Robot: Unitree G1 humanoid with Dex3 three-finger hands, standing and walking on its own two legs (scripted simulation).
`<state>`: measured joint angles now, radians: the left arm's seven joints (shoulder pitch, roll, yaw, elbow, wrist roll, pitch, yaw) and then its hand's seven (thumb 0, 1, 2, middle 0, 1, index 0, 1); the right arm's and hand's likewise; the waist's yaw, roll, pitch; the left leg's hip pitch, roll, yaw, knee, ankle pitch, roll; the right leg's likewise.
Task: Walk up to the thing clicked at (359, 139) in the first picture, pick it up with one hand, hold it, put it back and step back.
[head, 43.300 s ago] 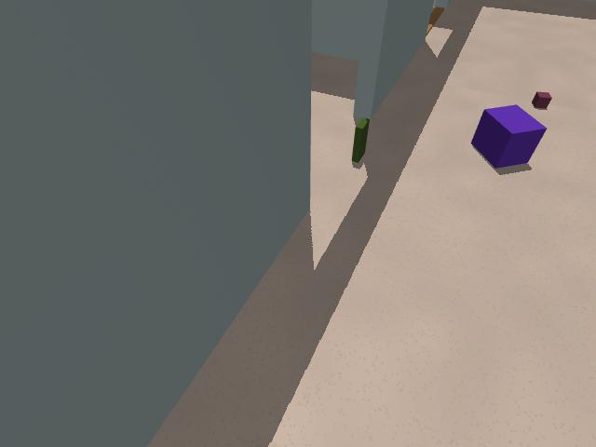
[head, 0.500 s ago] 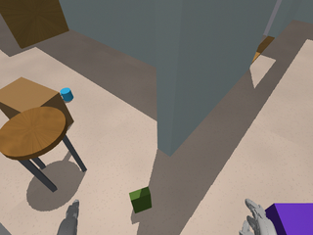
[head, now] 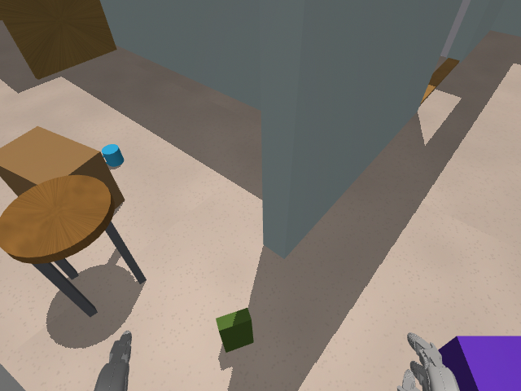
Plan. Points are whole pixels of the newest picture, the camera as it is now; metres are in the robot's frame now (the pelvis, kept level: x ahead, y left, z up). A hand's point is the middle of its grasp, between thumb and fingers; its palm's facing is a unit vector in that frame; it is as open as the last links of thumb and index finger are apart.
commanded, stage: home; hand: left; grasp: from the side
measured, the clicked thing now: (236, 331) +0.45 +0.12 -0.61
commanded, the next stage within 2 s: stand in 0.28 s
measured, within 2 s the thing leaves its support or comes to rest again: neither
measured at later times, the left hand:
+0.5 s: hand out of the picture +0.17 +0.18 -0.06, palm faces +0.11 -0.95 -0.28, open 17.0 cm
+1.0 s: hand out of the picture +0.12 +0.25 -0.11, palm faces +0.00 -0.94 -0.35, open 7.7 cm
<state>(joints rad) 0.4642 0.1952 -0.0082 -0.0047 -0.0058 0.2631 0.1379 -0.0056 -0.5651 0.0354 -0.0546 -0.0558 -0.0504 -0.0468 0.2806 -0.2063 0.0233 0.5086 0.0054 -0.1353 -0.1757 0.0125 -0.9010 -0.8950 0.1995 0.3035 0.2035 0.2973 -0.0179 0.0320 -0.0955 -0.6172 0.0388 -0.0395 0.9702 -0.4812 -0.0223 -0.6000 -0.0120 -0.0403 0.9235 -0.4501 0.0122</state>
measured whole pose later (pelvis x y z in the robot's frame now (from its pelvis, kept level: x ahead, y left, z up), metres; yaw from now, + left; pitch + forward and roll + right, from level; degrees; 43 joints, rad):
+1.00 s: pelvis +0.00 +0.01 +0.02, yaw +0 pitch +0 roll +0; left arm 0.23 0.32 0.03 0.71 0.05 0.02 0.03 0.01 0.83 0.88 -0.21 -0.30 -0.20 -0.29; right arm 0.19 -0.31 -0.03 0.84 -0.06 -0.02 -0.02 0.01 -0.90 -0.89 0.20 0.30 0.21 0.30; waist 0.02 -0.02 0.03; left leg -0.38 0.00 -0.01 0.79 -0.41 0.00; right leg -0.39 -0.05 -0.01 0.78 -0.40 0.03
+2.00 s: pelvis +0.00 +0.00 +0.06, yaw +1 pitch -3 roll +0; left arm 0.11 0.31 0.01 1.16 0.02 -0.01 0.01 0.01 0.91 0.90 -0.21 -0.30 -0.20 -0.30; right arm 0.13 -0.33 -0.01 1.14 -0.02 0.00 -0.01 0.00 -0.91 -0.89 0.20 0.30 0.20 0.30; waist 0.01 0.01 0.06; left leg -0.11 0.01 -0.03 0.35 -0.19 -0.02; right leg -0.11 -0.04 -0.05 0.36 -0.19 0.02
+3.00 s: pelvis +0.00 -0.01 +0.06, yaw +1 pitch -2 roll -1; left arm 0.08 0.34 0.05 1.09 0.00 0.00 0.01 0.01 0.91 0.89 -0.21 -0.30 -0.20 -0.30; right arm 0.08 -0.36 -0.02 1.09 0.00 0.02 0.01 0.00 -0.91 -0.89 0.20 0.30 0.20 0.30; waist -0.01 0.02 0.12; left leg -0.19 0.03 -0.03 0.46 -0.23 -0.01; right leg -0.17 -0.02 -0.05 0.41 -0.21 0.00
